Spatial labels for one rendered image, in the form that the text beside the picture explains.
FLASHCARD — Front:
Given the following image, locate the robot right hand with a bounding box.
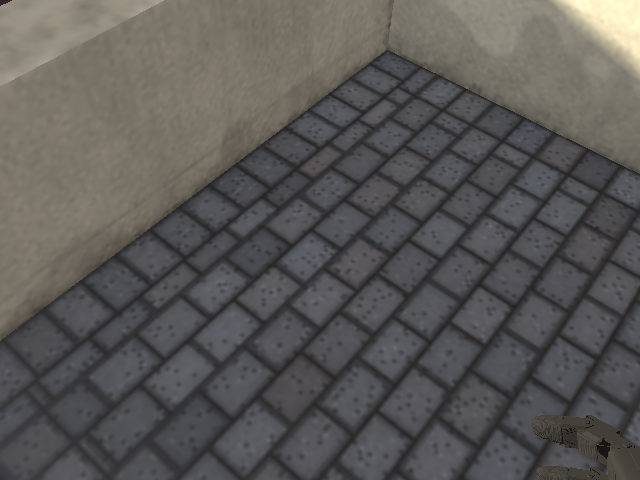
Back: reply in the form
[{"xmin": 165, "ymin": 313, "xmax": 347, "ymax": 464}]
[{"xmin": 531, "ymin": 415, "xmax": 640, "ymax": 480}]

